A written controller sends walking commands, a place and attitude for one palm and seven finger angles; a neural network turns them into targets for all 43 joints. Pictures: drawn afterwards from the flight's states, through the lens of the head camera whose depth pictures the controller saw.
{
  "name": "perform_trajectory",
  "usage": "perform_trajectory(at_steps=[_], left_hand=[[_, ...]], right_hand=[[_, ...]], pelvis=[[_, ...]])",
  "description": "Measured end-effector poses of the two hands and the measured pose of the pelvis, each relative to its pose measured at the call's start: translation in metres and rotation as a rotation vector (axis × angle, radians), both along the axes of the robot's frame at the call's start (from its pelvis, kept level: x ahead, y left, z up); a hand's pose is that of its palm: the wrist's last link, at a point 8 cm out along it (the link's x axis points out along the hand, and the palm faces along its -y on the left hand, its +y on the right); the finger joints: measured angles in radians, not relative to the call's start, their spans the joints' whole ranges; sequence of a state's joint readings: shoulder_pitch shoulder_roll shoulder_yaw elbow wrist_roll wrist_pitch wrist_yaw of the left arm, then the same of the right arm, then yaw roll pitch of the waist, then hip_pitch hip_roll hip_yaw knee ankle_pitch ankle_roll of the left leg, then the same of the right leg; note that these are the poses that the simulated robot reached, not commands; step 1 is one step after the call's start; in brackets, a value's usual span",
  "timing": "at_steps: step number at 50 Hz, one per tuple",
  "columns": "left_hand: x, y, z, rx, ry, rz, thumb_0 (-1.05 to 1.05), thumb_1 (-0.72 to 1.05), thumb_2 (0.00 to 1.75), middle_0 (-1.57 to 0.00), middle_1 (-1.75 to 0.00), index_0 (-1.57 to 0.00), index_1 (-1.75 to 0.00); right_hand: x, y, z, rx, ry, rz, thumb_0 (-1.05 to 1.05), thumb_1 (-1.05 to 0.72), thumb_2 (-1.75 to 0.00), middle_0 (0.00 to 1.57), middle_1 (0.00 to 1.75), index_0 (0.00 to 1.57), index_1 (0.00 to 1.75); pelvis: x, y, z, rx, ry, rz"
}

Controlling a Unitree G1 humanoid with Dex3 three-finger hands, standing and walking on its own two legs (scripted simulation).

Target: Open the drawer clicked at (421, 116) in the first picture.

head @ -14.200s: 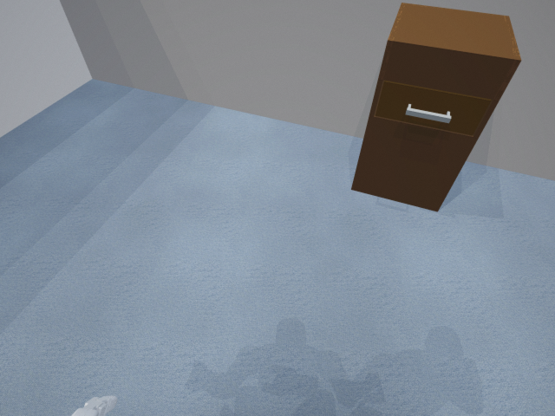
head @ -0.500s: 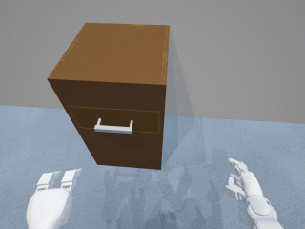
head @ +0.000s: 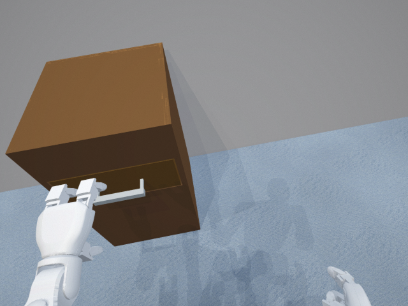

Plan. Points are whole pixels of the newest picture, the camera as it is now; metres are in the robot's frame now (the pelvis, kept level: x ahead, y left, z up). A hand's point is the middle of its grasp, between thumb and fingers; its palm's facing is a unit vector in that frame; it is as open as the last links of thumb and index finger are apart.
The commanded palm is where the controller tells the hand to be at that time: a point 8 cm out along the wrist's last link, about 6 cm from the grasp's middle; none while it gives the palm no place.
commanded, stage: raise the hand with hooked fingers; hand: left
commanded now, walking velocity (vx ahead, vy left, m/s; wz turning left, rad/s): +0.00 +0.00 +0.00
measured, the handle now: (119, 191) +0.47 +0.34 -0.22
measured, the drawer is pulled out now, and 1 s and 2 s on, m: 0.00 0.00 0.00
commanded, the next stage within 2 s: move the hooked fingers above the handle in 0.84 s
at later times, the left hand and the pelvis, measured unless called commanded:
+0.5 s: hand (44, 200) +0.28 +0.31 +0.09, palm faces +0.06 -0.07 -1.00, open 13.9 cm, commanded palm +0.25 +0.31 +0.15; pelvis -0.03 +0.06 +0.02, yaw +2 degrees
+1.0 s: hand (39, 198) +0.29 +0.33 +0.08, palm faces +0.04 -0.08 -1.00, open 13.9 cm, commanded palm +0.26 +0.33 +0.14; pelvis -0.01 +0.08 +0.02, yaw +2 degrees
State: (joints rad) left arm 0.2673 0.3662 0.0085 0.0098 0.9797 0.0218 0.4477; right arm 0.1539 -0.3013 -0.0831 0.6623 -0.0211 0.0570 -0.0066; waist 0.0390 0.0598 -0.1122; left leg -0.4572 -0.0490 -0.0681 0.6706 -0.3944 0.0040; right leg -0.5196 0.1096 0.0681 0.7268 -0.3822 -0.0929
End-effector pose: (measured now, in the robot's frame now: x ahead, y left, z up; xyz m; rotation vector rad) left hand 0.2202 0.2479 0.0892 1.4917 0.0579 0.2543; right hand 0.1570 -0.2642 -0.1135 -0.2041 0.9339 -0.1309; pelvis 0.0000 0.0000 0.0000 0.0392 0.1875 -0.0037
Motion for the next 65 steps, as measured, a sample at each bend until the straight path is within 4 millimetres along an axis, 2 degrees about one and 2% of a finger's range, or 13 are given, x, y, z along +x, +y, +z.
perform_trajectory(at_steps=[3,6,12,17,22,27,34,40,45,49,58,65], left_hand=[[0.008,0.009,0.004,-0.023,-0.012,0.079,0.00,-0.21,0.43,-0.30,-1.01,-0.30,-1.01],[0.012,0.013,0.008,-0.046,0.028,0.116,0.00,-0.28,0.40,-0.30,-1.06,-0.30,-1.06],[0.019,0.012,0.023,-0.050,0.060,0.047,0.00,-0.41,0.34,-0.32,-1.14,-0.31,-1.14],[0.023,0.028,0.041,-0.028,0.032,0.029,0.00,-0.46,0.32,-0.32,-1.18,-0.32,-1.18],[0.030,0.053,0.052,-0.020,0.051,0.063,0.00,-0.49,0.31,-0.32,-1.19,-0.32,-1.19],[0.037,0.070,0.054,-0.027,0.095,0.047,0.00,-0.49,0.30,-0.32,-1.20,-0.32,-1.20],[0.034,0.074,0.043,-0.039,0.136,-0.043,0.00,-0.49,0.30,-0.32,-1.20,-0.32,-1.20],[0.035,0.081,0.047,-0.017,0.080,-0.058,0.00,-0.49,0.30,-0.32,-1.20,-0.32,-1.20],[0.040,0.090,0.052,-0.015,0.060,-0.001,0.00,-0.49,0.30,-0.32,-1.20,-0.32,-1.20],[0.042,0.086,0.050,-0.022,0.085,0.015,0.00,-0.49,0.30,-0.32,-1.20,-0.32,-1.20],[0.055,0.069,0.007,-0.033,0.214,-0.010,0.00,-0.50,0.30,-0.32,-1.20,-0.32,-1.20],[0.066,0.078,-0.004,0.003,0.167,0.014,0.00,-0.49,0.30,-0.32,-1.20,-0.32,-1.20]], right_hand=[[0.002,0.004,0.004,0.018,-0.016,-0.023,0.01,-0.91,-0.90,0.20,0.30,0.19,0.30],[0.009,0.018,0.013,0.036,-0.057,-0.026,0.01,-0.91,-0.90,0.20,0.30,0.19,0.30],[0.031,0.060,0.039,0.057,-0.168,0.027,0.01,-0.91,-0.90,0.20,0.30,0.19,0.30],[0.041,0.097,0.056,0.086,-0.229,0.085,0.01,-0.91,-0.90,0.20,0.30,0.20,0.30],[0.038,0.125,0.060,0.108,-0.227,0.128,0.01,-0.91,-0.90,0.20,0.30,0.20,0.30],[0.025,0.139,0.054,0.109,-0.178,0.143,0.01,-0.90,-0.90,0.21,0.30,0.20,0.30],[0.000,0.137,0.040,0.087,-0.077,0.126,0.01,-0.90,-0.90,0.21,0.30,0.20,0.30],[-0.011,0.131,0.029,0.070,-0.009,0.113,0.01,-0.90,-0.90,0.20,0.30,0.20,0.30],[-0.007,0.128,0.027,0.081,-0.001,0.109,0.01,-0.91,-0.90,0.20,0.30,0.20,0.30],[0.004,0.127,0.029,0.091,-0.024,0.112,0.01,-0.91,-0.90,0.20,0.30,0.20,0.30],[0.020,0.111,0.036,0.060,-0.053,0.115,0.01,-0.91,-0.90,0.21,0.30,0.20,0.30],[0.013,0.082,0.028,0.012,-0.017,0.072,0.00,-0.91,-0.90,0.21,0.30,0.20,0.30]], pelvis=[[-0.002,0.006,0.002,0.000,-0.015,-0.002],[-0.005,0.013,0.006,-0.004,-0.045,0.000],[-0.014,0.027,0.013,-0.015,-0.107,0.006],[-0.021,0.039,0.016,-0.025,-0.145,0.016],[-0.026,0.051,0.019,-0.033,-0.166,0.029],[-0.026,0.063,0.021,-0.040,-0.167,0.035],[-0.022,0.076,0.022,-0.048,-0.153,0.036],[-0.020,0.080,0.022,-0.050,-0.138,0.042],[-0.017,0.079,0.022,-0.050,-0.125,0.047],[-0.013,0.077,0.023,-0.049,-0.120,0.048],[-0.009,0.060,0.021,-0.043,-0.088,0.042],[-0.005,0.046,0.014,-0.047,-0.040,0.039]])
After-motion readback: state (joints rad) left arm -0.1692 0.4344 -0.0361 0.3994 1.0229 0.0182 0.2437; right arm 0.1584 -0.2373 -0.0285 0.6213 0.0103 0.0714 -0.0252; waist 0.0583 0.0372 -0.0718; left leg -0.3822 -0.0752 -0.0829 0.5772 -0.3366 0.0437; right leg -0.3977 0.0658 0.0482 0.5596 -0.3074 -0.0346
